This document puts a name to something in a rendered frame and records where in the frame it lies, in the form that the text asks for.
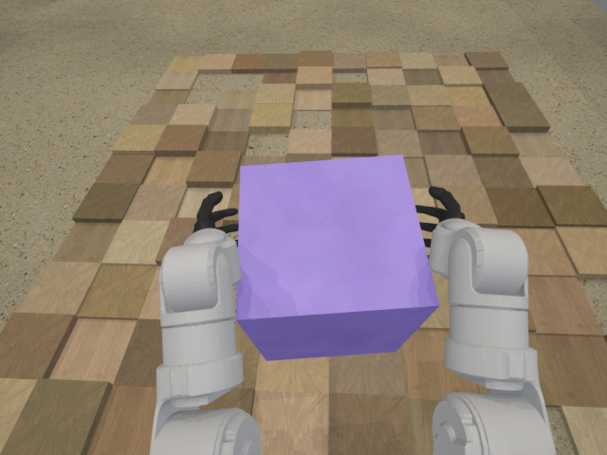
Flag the left robot hand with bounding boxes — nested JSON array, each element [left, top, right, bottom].
[[193, 191, 239, 247]]

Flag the left robot forearm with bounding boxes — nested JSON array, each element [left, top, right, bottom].
[[149, 228, 244, 455]]

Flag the right robot hand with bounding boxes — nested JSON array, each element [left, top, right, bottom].
[[415, 187, 465, 259]]

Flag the left robot upper arm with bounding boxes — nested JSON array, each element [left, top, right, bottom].
[[151, 408, 261, 455]]

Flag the right robot forearm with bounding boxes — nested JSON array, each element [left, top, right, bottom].
[[428, 218, 556, 455]]

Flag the right robot upper arm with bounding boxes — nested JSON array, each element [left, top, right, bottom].
[[432, 392, 555, 455]]

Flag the carton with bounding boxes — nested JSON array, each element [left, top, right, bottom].
[[236, 155, 440, 361]]

